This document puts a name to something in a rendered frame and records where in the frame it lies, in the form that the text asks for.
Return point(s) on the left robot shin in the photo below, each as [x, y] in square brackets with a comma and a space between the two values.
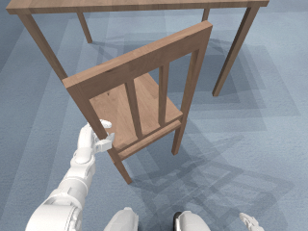
[128, 208]

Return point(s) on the left robot thigh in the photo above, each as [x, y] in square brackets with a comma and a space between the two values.
[123, 220]

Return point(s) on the left robot forearm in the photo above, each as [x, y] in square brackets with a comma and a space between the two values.
[75, 185]

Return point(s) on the left robot hand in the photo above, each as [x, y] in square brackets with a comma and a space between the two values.
[87, 138]

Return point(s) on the chair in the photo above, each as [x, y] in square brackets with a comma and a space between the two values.
[122, 92]

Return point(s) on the right robot hand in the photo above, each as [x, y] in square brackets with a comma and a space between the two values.
[250, 222]

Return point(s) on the table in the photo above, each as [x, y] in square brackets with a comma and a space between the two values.
[25, 8]

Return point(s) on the robot left upper arm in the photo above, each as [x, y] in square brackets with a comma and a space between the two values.
[50, 217]

